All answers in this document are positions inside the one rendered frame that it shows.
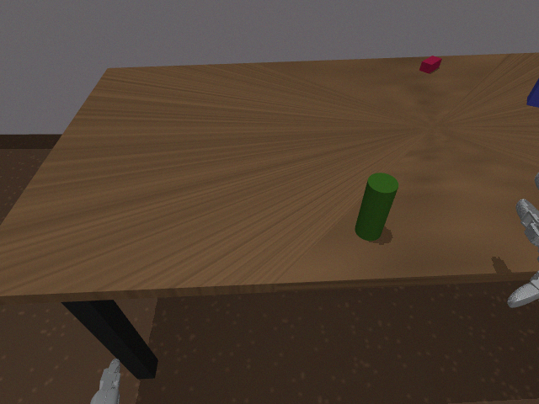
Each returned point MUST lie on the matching left robot hand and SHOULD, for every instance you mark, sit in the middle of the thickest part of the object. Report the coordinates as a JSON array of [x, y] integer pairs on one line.
[[109, 385]]

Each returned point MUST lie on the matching table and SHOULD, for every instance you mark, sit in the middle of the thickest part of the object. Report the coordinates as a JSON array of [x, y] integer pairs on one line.
[[248, 178]]

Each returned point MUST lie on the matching right robot hand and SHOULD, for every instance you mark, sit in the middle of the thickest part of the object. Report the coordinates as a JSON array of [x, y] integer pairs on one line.
[[529, 216]]

